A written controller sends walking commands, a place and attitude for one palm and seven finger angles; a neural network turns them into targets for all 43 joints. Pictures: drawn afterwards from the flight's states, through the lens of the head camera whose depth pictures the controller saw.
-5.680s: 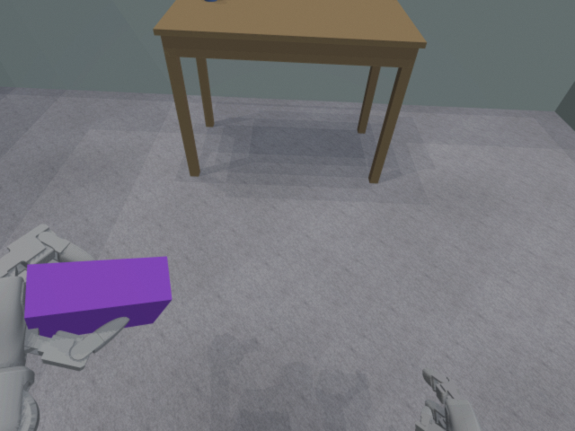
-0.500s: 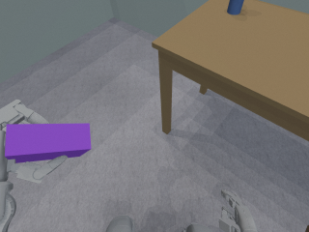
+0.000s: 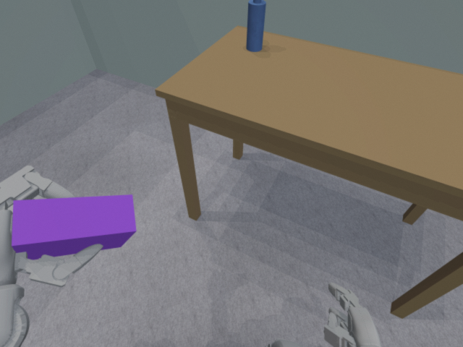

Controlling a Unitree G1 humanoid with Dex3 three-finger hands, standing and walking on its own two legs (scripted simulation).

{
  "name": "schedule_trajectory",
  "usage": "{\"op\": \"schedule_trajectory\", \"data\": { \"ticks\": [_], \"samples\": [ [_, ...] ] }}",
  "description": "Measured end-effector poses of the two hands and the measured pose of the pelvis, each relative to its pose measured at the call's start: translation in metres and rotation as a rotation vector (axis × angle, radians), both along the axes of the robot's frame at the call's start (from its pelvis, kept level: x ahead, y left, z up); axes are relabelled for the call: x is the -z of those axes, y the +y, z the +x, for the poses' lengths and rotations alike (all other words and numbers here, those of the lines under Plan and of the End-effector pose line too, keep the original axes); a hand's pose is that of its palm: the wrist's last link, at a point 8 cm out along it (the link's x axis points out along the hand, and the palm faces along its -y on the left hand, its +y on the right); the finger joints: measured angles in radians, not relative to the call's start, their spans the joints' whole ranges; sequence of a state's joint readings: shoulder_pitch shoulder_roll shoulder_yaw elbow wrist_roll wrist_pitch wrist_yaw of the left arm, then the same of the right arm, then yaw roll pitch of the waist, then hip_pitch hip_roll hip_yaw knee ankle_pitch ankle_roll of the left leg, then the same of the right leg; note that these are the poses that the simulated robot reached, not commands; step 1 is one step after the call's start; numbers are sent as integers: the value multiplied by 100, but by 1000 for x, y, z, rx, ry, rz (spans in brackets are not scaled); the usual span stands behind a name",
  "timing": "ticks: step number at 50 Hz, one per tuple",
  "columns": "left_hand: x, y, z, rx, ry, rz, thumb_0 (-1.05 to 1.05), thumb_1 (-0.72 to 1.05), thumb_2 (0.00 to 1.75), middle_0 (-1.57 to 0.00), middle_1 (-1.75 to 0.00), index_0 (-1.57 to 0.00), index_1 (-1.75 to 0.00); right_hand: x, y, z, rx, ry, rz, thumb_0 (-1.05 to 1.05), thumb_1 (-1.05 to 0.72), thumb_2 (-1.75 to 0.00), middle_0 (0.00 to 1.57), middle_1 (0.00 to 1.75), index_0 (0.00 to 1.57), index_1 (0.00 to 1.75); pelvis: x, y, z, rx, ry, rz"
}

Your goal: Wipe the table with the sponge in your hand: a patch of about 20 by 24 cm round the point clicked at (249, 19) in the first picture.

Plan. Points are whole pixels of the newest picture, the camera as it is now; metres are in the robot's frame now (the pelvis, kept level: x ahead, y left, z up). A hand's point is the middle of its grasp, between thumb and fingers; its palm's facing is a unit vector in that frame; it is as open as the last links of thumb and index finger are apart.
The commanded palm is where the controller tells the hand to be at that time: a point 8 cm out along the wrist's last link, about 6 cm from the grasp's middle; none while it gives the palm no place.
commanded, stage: turn to face it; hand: left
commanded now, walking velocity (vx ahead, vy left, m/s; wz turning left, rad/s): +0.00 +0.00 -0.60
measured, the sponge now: (94, 226) +0.22 +0.21 +0.16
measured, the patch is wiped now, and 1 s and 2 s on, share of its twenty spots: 0.00 0.00 0.00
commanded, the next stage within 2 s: take the last steps up to it in 1.22 s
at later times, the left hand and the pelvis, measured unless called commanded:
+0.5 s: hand (197, 236) +0.21 +0.07 +0.19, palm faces +0.12 -0.83 -0.54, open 9.4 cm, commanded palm +0.16 +0.13 +0.19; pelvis -0.07 -0.09 +0.01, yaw -17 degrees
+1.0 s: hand (309, 295) +0.16 -0.06 +0.16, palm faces -0.07 -0.87 -0.49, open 9.4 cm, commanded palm +0.12 +0.02 +0.19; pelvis -0.16 -0.14 -0.02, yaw -32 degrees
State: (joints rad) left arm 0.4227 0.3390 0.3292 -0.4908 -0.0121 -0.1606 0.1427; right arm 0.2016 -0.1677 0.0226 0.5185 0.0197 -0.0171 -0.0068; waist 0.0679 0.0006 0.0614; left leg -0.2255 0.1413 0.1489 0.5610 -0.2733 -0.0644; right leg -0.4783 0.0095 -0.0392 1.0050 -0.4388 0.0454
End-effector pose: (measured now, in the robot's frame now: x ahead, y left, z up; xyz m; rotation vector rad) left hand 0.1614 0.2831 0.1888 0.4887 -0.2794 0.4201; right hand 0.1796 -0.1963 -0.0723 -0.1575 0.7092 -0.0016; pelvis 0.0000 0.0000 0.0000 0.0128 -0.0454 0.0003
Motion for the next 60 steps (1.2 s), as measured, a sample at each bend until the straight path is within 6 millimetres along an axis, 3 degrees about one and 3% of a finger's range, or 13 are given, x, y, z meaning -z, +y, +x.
{"op": "schedule_trajectory", "data": {
  "ticks": [5,10,17,23,28,34,39,45,51,56,60],
  "samples": [
    [-7,-50,18,98,4,80,-1,-44,101,-83,-134,-83,-134,25,-16,-33,27,18,98,1,-90,-90,21,30,21,30,9,-30,-15,71,10,-1],
    [-5,-103,35,199,48,121,-1,-43,100,-83,-134,-83,-134,52,-70,-76,122,120,90,1,-90,-90,21,30,21,31,13,-57,-34,109,10,5],
    [-17,-150,32,340,131,184,-1,-43,100,-83,-134,-83,-134,36,-151,-136,331,201,-13,1,-91,-90,20,30,20,30,-3,-79,-50,206,46,47],
    [-25,-163,22,358,93,179,-1,-43,100,-83,-134,-83,-134,18,-192,-169,423,184,-70,1,-91,-90,20,30,20,30,-8,-91,-64,274,63,65],
    [-13,-170,12,348,86,80,-1,-43,100,-83,-134,-83,-134,5,-201,-185,445,153,-78,1,-91,-90,20,30,20,30,-10,-95,-79,322,72,78],
    [-2,-188,-1,427,61,6,-1,-43,100,-83,-134,-83,-134,-5,-190,-203,441,116,-71,1,-91,-90,20,30,20,30,-9,-94,-102,377,88,77],
    [-5,-204,-7,527,12,76,-1,-43,100,-83,-134,-83,-134,0,-176,-228,464,77,-42,1,-91,-90,20,30,20,30,0,-95,-128,416,54,59],
    [-7,-230,-14,524,55,112,-1,-43,100,-83,-134,-83,-134,23,-168,-268,535,75,79,1,-91,-90,21,30,20,30,2,-114,-137,533,54,14],
    [12,-300,-10,618,38,81,-1,-43,100,-83,-134,-83,-134,55,-193,-323,582,167,80,1,-90,-90,21,30,21,30,15,-139,-165,561,32,-16],
    [8,-343,-17,784,70,104,-1,-43,99,-83,-134,-83,-134,35,-227,-373,721,210,7,1,-91,-90,21,30,20,30,4,-143,-181,632,48,24],
    [-11,-356,-30,896,29,191,-1,-43,99,-83,-134,-83,-134,12,-246,-405,807,191,-66,1,-91,-90,20,30,20,30,-1,-146,-187,669,66,33]
  ]
}}
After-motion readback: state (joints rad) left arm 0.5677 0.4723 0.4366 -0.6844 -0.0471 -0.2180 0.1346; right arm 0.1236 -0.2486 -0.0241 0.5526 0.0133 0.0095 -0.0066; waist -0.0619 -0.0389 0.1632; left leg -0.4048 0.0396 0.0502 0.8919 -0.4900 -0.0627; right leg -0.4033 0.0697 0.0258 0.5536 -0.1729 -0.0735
